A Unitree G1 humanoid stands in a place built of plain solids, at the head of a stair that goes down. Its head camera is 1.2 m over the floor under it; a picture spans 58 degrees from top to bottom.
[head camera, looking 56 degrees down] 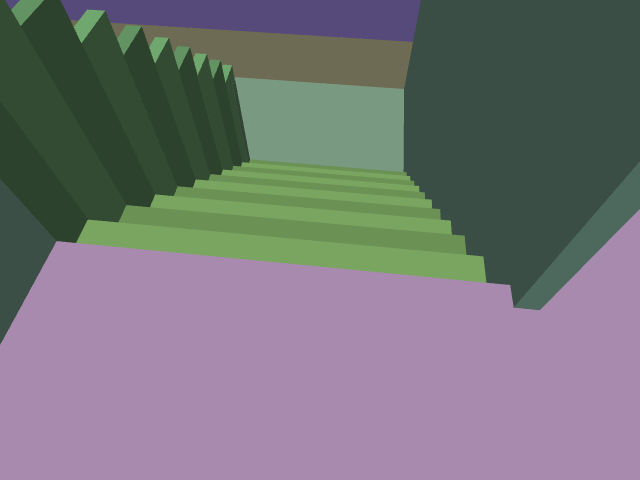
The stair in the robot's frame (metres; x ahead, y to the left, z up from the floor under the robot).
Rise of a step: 0.19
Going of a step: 0.23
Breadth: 1.56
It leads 6 degrees to the right of straight ahead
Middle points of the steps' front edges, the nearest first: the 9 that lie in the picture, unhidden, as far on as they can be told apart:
0.73 0.18 0.00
0.96 0.16 -0.19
1.18 0.13 -0.39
1.41 0.11 -0.58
1.64 0.08 -0.78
1.87 0.05 -0.97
2.10 0.03 -1.17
2.33 0.00 -1.36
2.56 -0.02 -1.56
